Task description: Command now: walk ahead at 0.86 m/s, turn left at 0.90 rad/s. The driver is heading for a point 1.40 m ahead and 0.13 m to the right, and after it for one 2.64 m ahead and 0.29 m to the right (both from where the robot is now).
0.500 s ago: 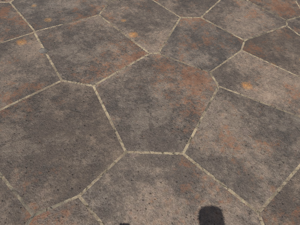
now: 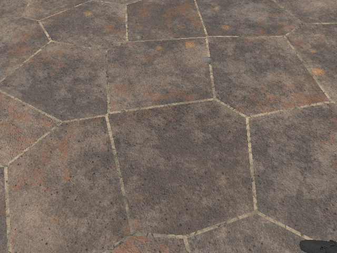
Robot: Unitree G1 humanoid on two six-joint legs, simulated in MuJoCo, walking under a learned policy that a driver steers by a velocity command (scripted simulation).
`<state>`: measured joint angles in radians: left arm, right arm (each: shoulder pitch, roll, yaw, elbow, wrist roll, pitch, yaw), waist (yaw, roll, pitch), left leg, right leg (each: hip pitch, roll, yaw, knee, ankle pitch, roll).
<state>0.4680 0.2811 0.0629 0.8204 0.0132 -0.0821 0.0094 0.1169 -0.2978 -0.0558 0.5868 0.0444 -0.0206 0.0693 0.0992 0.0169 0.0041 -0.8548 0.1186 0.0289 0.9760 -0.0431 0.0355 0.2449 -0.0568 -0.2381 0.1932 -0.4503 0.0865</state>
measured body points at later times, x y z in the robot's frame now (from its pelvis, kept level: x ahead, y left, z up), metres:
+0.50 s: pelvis +0.41 +0.12 +0.01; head +0.42 +0.14 +0.46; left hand +0.56 +0.39 -0.08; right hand +0.49 -0.13 -0.10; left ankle +0.22 +0.13 -0.71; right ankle +0.71 +0.04 -0.64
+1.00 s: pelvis +0.88 +0.21 +0.00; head +0.89 +0.20 +0.45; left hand +0.98 +0.49 -0.11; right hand +1.08 -0.07 -0.02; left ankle +1.07 +0.34 -0.72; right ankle +0.70 +0.12 -0.71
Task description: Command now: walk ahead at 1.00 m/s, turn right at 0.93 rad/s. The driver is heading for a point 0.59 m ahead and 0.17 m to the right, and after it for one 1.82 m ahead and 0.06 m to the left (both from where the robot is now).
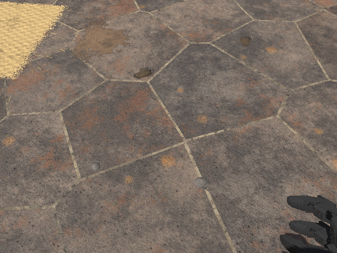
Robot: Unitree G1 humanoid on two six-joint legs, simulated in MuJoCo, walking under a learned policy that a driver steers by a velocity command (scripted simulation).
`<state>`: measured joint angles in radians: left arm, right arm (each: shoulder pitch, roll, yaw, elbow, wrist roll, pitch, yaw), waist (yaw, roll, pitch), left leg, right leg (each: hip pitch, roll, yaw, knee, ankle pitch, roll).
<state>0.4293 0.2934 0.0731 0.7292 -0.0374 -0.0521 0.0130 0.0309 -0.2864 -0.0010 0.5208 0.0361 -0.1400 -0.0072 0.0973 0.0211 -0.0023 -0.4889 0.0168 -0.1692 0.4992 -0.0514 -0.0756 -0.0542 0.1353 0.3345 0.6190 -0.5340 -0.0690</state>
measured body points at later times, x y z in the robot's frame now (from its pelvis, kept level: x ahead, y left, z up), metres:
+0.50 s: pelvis +0.40 -0.04 -0.02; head +0.42 -0.05 +0.43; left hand +0.72 +0.07 -0.07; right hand +0.25 -0.28 -0.15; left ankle +0.19 +0.19 -0.63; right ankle +0.50 -0.12 -0.72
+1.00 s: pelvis +0.84 -0.19 -0.02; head +0.86 -0.20 +0.43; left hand +0.99 +0.05 -0.14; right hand +0.90 -0.50 -0.11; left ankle +0.99 -0.20 -0.72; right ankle +0.54 -0.17 -0.62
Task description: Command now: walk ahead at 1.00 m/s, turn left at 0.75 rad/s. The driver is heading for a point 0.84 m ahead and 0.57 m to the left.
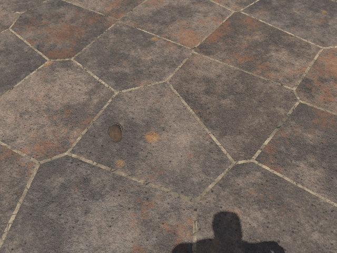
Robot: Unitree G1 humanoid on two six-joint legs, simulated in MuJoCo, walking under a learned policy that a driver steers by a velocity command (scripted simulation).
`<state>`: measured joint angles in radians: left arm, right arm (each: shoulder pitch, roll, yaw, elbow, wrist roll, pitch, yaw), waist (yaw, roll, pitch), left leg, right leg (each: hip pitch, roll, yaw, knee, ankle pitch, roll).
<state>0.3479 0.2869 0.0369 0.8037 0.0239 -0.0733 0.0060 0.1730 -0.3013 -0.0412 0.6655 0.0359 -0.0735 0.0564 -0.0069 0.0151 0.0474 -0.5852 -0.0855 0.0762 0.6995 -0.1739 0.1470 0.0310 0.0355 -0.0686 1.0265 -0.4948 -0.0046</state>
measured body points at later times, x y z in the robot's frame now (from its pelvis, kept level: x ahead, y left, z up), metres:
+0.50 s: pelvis +0.47 +0.00 +0.03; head +0.49 +0.02 +0.48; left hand +0.52 +0.32 -0.05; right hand +0.67 -0.22 -0.08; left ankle +0.28 +0.03 -0.57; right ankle +0.59 -0.10 -0.69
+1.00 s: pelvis +0.80 +0.26 +0.02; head +0.82 +0.28 +0.47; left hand +0.70 +0.54 -0.06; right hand +1.09 +0.18 -0.08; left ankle +0.81 +0.31 -0.69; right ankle +0.91 +0.09 -0.58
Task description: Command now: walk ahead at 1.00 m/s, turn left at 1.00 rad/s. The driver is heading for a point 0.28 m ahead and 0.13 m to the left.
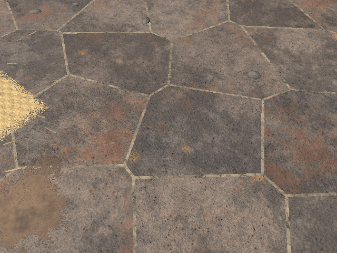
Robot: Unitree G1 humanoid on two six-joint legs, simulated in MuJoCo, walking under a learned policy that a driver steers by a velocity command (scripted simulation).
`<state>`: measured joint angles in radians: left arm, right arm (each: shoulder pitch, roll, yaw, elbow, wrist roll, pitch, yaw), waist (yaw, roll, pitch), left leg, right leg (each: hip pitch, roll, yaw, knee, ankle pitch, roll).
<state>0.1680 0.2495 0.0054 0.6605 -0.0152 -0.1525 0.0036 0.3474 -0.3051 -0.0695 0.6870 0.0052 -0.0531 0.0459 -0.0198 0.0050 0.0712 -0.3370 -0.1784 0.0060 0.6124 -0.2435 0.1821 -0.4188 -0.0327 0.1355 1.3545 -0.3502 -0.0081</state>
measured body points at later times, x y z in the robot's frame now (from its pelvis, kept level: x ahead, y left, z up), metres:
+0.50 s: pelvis +0.35 -0.08 +0.01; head +0.40 -0.06 +0.46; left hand +0.39 +0.19 -0.11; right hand +0.57 -0.30 -0.09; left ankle +0.33 +0.05 -0.67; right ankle +0.46 -0.18 -0.72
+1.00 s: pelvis +0.43 -0.05 +0.01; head +0.44 -0.04 +0.46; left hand +0.45 +0.23 -0.12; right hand +0.64 -0.23 -0.09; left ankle +0.41 +0.06 -0.72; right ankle +0.46 -0.18 -0.72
